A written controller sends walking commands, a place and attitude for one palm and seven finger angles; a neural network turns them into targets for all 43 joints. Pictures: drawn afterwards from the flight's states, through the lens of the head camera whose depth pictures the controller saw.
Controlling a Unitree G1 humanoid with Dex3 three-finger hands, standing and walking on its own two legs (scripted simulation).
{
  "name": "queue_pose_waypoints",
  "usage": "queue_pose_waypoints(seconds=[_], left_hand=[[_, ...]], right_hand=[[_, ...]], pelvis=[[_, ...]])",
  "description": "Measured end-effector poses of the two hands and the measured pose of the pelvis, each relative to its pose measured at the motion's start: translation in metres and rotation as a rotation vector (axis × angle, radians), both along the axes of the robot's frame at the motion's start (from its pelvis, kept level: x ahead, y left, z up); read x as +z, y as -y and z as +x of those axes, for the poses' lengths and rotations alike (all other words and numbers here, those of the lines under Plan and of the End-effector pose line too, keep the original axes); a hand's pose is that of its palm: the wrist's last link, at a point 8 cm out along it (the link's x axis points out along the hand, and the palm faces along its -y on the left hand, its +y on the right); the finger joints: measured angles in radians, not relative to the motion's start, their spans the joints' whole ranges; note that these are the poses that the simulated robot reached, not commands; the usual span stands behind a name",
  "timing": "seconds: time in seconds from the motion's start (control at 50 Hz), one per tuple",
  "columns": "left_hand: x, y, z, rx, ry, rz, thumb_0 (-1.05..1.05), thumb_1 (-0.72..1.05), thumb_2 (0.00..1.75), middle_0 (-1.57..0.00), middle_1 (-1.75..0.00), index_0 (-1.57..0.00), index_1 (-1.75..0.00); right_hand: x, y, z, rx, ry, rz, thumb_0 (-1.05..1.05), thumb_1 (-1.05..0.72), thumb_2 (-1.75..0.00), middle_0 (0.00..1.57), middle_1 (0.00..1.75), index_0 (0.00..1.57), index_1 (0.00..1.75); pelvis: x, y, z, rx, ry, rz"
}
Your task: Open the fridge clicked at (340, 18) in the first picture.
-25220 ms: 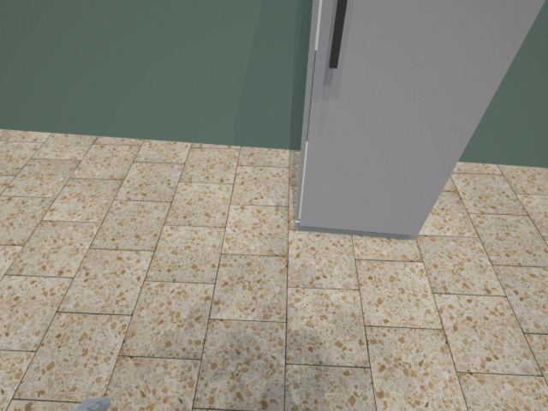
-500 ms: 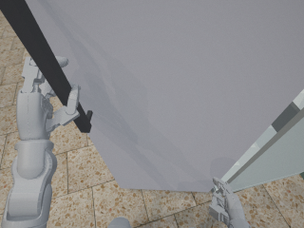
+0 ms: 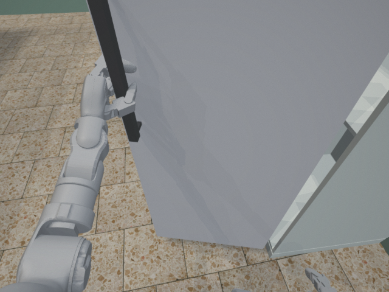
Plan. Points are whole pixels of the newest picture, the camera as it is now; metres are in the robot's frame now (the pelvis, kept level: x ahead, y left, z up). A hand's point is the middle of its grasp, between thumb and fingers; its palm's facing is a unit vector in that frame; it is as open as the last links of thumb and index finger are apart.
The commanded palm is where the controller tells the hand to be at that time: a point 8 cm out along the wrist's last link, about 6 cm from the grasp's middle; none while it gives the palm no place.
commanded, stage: stop walking and hold the door back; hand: left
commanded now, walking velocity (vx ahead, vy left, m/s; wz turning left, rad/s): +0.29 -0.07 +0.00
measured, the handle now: (123, 78) +0.46 +0.17 +0.22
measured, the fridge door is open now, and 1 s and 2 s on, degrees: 76 70 70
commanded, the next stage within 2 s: loosen the grip on the handle in 0.74 s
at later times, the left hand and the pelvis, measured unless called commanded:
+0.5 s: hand (133, 88) +0.46 +0.15 +0.20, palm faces +0.04 -0.99 -0.15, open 5.5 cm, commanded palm +0.43 +0.22 +0.17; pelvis -0.01 +0.03 -0.01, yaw -5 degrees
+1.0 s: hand (129, 86) +0.46 +0.16 +0.20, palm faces +0.02 -0.99 -0.14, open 7.0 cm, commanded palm +0.42 +0.20 +0.19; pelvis -0.01 +0.04 -0.01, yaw -5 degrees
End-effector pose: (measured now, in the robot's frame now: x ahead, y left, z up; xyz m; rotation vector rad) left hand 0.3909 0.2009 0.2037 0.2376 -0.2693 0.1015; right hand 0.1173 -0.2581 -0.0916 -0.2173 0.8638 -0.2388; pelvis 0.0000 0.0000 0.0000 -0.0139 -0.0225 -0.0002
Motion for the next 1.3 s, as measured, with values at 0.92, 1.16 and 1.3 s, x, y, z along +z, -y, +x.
queue_pose_waypoints(seconds=[0.92, 1.16, 1.3], left_hand=[[0.0, -0.008, 0.044, -0.131, -0.033, -0.039, -0.08, 0.57, 0.77, -0.48, -1.4, -0.39, -1.39], [-0.008, -0.006, 0.035, -0.084, 0.043, -0.045, -0.01, -0.09, 0.43, -0.45, -1.39, -0.31, -1.33], [-0.012, -0.008, 0.038, -0.118, 0.054, -0.024, 0.0, -0.43, 0.27, -0.45, -1.35, -0.33, -1.29]], right_hand=[[-0.004, -0.037, -0.025, -0.036, 0.025, 0.013, 0.01, -0.91, -0.9, 0.21, 0.3, 0.2, 0.3], [-0.012, -0.021, -0.079, -0.081, -0.023, 0.013, 0.01, -0.91, -0.9, 0.21, 0.3, 0.2, 0.3], [-0.026, -0.023, -0.11, -0.12, -0.161, 0.026, 0.01, -0.91, -0.9, 0.21, 0.3, 0.2, 0.3]], pelvis=[[-0.008, -0.033, -0.009, -0.091, -0.052, 0.018], [-0.014, -0.034, -0.017, -0.102, -0.08, 0.022], [-0.013, -0.032, -0.012, -0.099, -0.09, 0.018]])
